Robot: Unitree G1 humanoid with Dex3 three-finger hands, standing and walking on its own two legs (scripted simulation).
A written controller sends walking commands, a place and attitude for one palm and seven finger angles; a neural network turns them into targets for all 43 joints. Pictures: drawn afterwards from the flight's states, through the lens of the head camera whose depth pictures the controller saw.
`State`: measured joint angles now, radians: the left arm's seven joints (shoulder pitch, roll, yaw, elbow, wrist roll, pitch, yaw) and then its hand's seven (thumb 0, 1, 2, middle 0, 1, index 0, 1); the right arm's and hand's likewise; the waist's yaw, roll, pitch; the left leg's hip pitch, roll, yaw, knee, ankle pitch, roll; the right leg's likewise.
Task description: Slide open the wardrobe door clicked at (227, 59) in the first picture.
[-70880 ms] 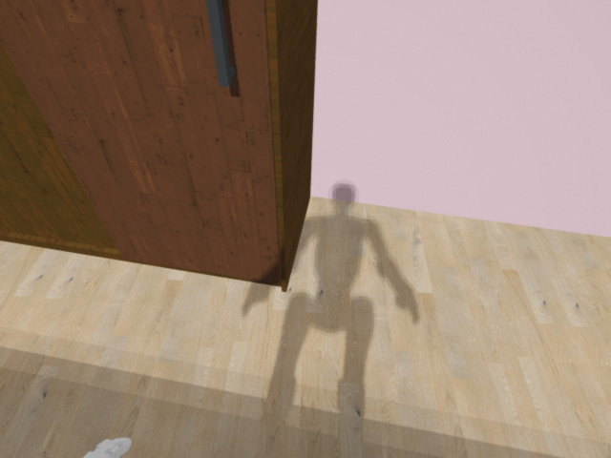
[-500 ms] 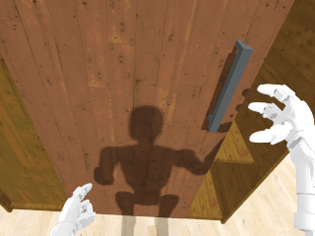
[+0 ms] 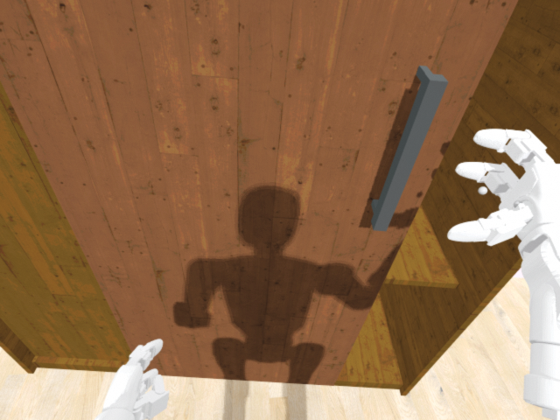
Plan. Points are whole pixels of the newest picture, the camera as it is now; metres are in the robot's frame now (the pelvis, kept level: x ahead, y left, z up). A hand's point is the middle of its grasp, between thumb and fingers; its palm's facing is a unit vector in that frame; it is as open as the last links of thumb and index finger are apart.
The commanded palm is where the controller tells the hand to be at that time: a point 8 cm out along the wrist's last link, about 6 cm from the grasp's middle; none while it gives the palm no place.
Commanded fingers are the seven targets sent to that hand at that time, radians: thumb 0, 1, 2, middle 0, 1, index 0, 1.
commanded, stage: move the hooked fingers beside the handle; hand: right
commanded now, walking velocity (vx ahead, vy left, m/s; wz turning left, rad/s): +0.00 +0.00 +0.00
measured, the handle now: (399, 156) +0.43 -0.14 +0.22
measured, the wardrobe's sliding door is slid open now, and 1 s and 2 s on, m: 0.24 0.24 0.24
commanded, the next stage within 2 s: none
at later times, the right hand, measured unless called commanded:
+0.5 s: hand (498, 196) +0.34 -0.24 +0.23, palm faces +0.12 +0.99 -0.07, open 14.0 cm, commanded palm +0.30 -0.26 +0.22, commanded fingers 0.00 0.50 -0.30 0.30 1.20 0.30 1.20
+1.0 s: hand (464, 218) +0.32 -0.20 +0.21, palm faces +0.02 +1.00 -0.07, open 14.0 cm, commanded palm +0.31 -0.25 +0.23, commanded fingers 0.00 0.50 -0.30 0.30 1.20 0.30 1.20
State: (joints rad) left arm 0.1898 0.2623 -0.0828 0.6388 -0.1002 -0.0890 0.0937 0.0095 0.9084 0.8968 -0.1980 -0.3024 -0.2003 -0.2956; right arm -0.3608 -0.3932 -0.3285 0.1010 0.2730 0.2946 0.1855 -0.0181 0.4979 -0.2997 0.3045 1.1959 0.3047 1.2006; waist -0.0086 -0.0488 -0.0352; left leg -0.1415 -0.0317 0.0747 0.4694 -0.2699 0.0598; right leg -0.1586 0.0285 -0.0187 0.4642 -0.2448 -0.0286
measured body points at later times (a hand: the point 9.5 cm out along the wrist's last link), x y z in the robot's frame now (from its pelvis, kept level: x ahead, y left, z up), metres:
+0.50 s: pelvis +0.00 +0.00 +0.00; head -0.04 +0.03 +0.45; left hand +0.20 +0.22 -0.07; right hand +0.32 -0.29 +0.24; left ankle +0.00 +0.08 -0.74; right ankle +0.01 -0.10 -0.74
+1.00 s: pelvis +0.01 +0.00 +0.00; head -0.02 +0.03 +0.45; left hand +0.19 +0.24 -0.09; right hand +0.31 -0.25 +0.21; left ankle +0.00 +0.08 -0.74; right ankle +0.01 -0.10 -0.74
